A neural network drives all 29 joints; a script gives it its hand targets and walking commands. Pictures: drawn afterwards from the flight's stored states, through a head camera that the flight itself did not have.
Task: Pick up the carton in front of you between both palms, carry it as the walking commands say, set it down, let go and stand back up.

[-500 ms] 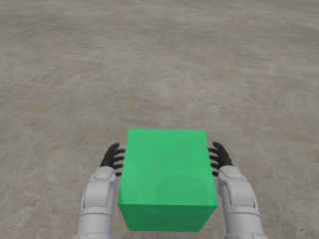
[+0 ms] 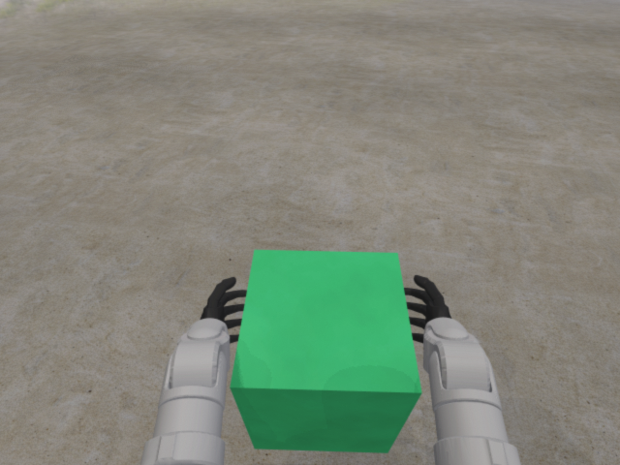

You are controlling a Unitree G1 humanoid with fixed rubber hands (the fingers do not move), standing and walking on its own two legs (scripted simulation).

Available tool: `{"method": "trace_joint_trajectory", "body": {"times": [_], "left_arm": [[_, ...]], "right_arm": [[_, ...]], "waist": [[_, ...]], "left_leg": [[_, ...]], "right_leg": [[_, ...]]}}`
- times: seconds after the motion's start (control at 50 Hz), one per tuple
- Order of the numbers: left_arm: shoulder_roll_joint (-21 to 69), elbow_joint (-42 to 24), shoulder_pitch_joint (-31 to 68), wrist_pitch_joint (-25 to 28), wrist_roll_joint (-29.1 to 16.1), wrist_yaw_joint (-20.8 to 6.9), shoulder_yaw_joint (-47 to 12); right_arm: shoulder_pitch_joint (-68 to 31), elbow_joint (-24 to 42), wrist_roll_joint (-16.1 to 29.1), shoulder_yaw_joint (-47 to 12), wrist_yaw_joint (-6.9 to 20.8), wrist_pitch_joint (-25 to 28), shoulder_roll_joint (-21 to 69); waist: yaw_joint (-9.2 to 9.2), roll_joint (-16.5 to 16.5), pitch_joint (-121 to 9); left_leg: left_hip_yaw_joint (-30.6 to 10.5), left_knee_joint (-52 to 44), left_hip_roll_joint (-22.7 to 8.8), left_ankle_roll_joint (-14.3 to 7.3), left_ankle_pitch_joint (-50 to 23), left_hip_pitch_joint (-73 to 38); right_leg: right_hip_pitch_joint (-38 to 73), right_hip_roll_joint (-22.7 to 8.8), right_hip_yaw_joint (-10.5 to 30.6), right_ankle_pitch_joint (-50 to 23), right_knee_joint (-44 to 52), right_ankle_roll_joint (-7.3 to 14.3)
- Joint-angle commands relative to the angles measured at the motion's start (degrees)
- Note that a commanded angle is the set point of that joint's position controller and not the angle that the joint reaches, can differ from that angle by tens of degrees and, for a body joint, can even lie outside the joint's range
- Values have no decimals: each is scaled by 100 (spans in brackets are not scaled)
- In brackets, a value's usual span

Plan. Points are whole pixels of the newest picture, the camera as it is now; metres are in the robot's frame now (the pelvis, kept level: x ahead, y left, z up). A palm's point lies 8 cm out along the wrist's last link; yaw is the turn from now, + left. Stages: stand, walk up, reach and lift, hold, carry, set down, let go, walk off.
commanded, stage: hold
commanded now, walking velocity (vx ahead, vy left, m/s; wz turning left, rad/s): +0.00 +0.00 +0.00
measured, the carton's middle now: (323, 354) +0.30 +0.00 -0.04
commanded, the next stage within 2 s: set down in 0.22 s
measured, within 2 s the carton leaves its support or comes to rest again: neither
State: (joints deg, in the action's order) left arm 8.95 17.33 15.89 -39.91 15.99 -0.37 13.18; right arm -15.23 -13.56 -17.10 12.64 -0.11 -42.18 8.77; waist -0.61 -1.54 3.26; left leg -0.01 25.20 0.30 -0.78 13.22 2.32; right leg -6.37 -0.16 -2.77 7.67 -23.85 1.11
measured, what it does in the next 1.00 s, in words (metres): lowers itself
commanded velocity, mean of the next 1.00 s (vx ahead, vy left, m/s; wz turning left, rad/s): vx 0.00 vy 0.00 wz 0.00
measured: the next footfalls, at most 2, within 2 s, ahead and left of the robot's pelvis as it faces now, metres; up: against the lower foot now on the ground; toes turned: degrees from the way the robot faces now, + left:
none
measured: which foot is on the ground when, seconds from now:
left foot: down 0.00-1.00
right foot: down 0.00-1.00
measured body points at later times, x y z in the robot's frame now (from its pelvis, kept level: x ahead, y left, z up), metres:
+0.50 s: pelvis +0.01 -0.01 +0.00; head -0.01 -0.02 +0.44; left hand +0.33 +0.15 +0.03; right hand +0.34 -0.15 +0.03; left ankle +0.02 +0.12 -0.74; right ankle +0.07 -0.10 -0.74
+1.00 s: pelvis -0.01 +0.02 -0.10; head +0.19 +0.02 +0.30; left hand +0.39 +0.16 -0.18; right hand +0.38 -0.14 -0.17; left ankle +0.02 +0.12 -0.74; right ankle +0.07 -0.11 -0.74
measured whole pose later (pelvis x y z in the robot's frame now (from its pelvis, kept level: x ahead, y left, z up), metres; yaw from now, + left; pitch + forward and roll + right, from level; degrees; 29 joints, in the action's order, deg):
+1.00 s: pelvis -0.01 +0.02 -0.10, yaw +2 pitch +31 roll +0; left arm 6.1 32.8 33.7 -7.3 10.2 3.3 19.0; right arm -32.6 -29.2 -12.2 23.5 -1.5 -7.8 7.4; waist -2.0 -1.6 -4.7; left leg -0.7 62.6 3.5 -1.5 23.4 69.8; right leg -72.4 0.3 2.5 18.1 -59.9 -1.8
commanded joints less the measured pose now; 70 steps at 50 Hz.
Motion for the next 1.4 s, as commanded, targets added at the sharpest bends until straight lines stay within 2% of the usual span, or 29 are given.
{"method": "trace_joint_trajectory", "body": {"times": [0.0, 0.14, 0.3, 0.38, 0.44, 0.54, 0.58, 0.62, 0.72, 0.8, 0.84, 0.86, 0.9, 0.94, 1.0, 1.06, 1.14, 1.22, 1.38], "left_arm": [[5407, -164, 2930, 282, -1356, -1388, -2727], [5467, 120, 3249, 271, -1349, -1515, -2566], [5421, 281, 3516, 278, -1219, -1554, -2356], [5321, 853, 3805, 494, -843, -1546, -1819], [5063, 1300, 3983, 758, -405, -1460, -1228], [4159, 1606, 3731, 1397, 270, -1140, -416], [3860, 1678, 3538, 1775, 342, -1070, -343], [3772, 1673, 3499, 2211, 257, -1037, -509], [4171, 1740, 3849, 3201, -265, -955, -1495], [4445, 1483, 4167, 3647, -702, -781, -2344], [4476, 1347, 4254, 3701, -815, -652, -2570], [4546, 1385, 4329, 3703, -830, -593, -2607], [4528, 1352, 4384, 3603, -872, -574, -2705], [4560, 1387, 4533, 3456, -927, -604, -2710], [4642, 1633, 4944, 3210, -852, -695, -2502], [4660, 1887, 5342, 2979, -775, -813, -2248], [4581, 2187, 5774, 2800, -683, -920, -1908], [4428, 2387, 6200, 2740, -682, -999, -1707], [4226, 2534, 6948, 2689, -913, -1131, -1732]], "right_arm": [[-2834, 53, 1511, -3027, 1559, 229, 5426], [-2994, -388, 1433, -2784, 1595, 191, 5557], [-3198, -638, 1347, -2478, 1539, 228, 5598], [-3553, -1135, 1085, -1942, 1495, 447, 5518], [-3778, -1536, 726, -1341, 1384, 720, 5269], [-3546, -1844, 27, -425, 1066, 1386, 4316], [-3378, -1895, -95, -334, 995, 1795, 4032], [-3368, -1886, -70, -478, 978, 2252, 3949], [-3725, -1952, 386, -1424, 958, 3256, 4314], [-4050, -1694, 739, -2158, 885, 3723, 4564], [-4214, -1503, 854, -2370, 861, 3784, 4511], [-4356, -1449, 867, -2395, 863, 3784, 4401], [-4242, -1545, 851, -2349, 889, 3700, 4497], [-4339, -1622, 850, -2253, 915, 3578, 4537], [-4649, -1898, 743, -1951, 996, 3338, 4641], [-5027, -2118, 670, -1642, 1063, 3092, 4766], [-5484, -2338, 645, -1370, 1078, 2879, 4861], [-5924, -2405, 688, -1281, 1001, 2781, 4924], [-6771, -2173, 919, -1440, 721, 2734, 4958]], "waist": [[79, 60, -1083], [21, 277, -1017], [8, 242, -981], [20, 202, -837], [-8, 152, -706], [-101, 173, -828], [-84, 174, -1083], [-55, 128, -1528], [-91, 38, -3306], [-143, 34, -5110], [-126, 57, -5803], [-113, -33, -5932], [-252, 72, -5877], [-314, 59, -5895], [-334, -106, -5496], [-336, -206, -5289], [-283, -226, -5403], [-231, -106, -5727], [-217, 67, -6581]], "left_leg": [[-647, -935, 155, -358, 894, 1559], [-611, -706, 249, -303, 805, 1377], [-581, -605, 298, -259, 585, 1367], [-557, -458, 323, -266, 723, 1577], [-552, -257, 344, -276, 708, 1866], [-519, 293, 455, -221, 169, 2414], [-492, 558, 507, -187, -182, 2690], [-472, 840, 553, -137, -513, 2955], [-477, 1703, 689, 19, -1365, 3545], [-500, 2461, 719, 144, -2129, 3871], [-512, 2795, 710, 197, -2466, 3778], [-492, 2802, 725, 227, -1921, 4032], [-534, 3079, 722, 253, -2079, 4152], [-516, 3278, 750, 269, -1814, 4426], [-426, 3421, 805, 247, -639, 5163], [-374, 3643, 846, 205, 21, 5767], [-299, 4059, 883, 161, 278, 6406], [-194, 4525, 936, 122, 347, 6996], [-10, 5448, 1028, 82, 387, 7951]], "right_leg": [[1474, 323, 778, 843, 220, -75], [1219, 185, 959, 1371, 464, -71], [1255, 131, 966, 1060, 468, -58], [1112, 153, 928, 1090, 292, -52], [872, 216, 864, 882, 35, -40], [63, 345, 764, -71, -530, -4], [-301, 388, 739, -578, -837, -10], [-594, 438, 750, -996, -1172, -20], [-1229, 563, 774, -1911, -2153, -54], [-1794, 648, 705, -2505, -2977, -100], [-2407, 725, 627, -2343, -3259, -147], [-2561, 744, 569, -1836, -3344, -128], [-3353, 800, 463, -1598, -3502, -179], [-3834, 827, 415, -1302, -3666, -193], [-4537, 834, 316, -375, -3922, -162], [-5040, 857, 270, 142, -4194, -154], [-5554, 874, 248, 339, -4589, -190], [-5864, 894, 219, 323, -4980, -262], [-6190, 945, 141, 184, -5767, -377]]}}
